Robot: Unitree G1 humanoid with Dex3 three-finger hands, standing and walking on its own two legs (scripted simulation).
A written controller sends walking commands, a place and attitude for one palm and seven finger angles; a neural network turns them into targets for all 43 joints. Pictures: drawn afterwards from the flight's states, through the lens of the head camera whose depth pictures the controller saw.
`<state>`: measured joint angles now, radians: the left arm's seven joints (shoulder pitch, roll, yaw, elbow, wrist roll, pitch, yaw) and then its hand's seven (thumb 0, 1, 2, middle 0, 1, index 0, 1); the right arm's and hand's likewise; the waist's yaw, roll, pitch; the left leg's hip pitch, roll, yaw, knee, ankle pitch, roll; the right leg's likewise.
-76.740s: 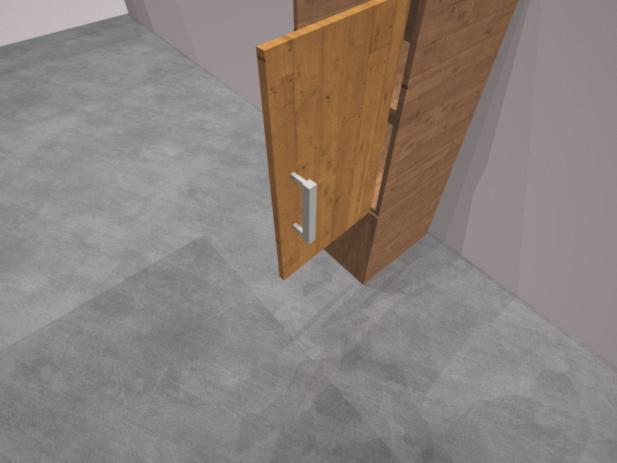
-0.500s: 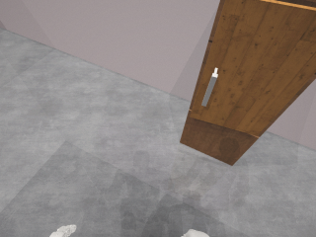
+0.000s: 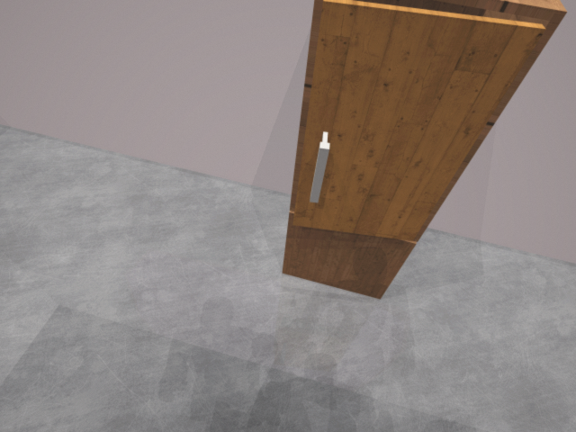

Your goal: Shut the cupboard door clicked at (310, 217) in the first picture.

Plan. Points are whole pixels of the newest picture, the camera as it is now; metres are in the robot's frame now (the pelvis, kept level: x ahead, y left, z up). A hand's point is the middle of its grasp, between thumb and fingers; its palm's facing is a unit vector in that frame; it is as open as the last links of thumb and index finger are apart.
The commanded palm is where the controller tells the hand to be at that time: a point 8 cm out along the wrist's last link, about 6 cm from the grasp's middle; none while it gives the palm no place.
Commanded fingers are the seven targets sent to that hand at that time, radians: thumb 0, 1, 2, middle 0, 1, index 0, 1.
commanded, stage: take the last steps up to it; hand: left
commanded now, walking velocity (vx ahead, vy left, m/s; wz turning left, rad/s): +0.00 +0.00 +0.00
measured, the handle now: (319, 168) +0.66 -0.04 -0.08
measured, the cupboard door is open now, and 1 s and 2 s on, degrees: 8 8 8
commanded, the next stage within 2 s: come to a stop and stand still in 0.70 s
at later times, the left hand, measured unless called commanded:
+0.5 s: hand (214, 431) +0.15 +0.11 -0.15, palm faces -0.10 -0.97 -0.20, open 7.4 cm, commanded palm none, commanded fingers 0.00 0.90 0.90 -0.20 -0.30 -0.20 -0.30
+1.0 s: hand (262, 351) +0.27 +0.05 -0.16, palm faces -0.09 -0.98 -0.20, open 7.4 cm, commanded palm none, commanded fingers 0.00 0.90 0.90 -0.20 -0.30 -0.20 -0.30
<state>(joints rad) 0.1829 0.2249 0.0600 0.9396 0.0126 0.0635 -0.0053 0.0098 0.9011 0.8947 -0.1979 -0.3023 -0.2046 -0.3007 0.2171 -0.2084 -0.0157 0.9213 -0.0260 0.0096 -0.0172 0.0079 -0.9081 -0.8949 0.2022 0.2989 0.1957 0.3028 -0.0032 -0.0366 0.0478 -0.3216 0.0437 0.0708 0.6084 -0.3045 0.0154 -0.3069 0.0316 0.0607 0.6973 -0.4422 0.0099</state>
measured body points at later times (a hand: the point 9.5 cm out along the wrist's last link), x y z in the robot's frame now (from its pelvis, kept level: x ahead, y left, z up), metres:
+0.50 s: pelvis +0.06 -0.07 +0.01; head +0.08 -0.08 +0.46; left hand +0.15 +0.17 -0.13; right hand +0.01 -0.34 -0.14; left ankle +0.04 +0.06 -0.67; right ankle +0.02 -0.16 -0.73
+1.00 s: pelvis +0.19 -0.13 +0.01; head +0.22 -0.13 +0.46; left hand +0.28 +0.10 -0.14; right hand +0.17 -0.35 -0.15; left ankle +0.20 +0.00 -0.73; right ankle +0.21 -0.29 -0.71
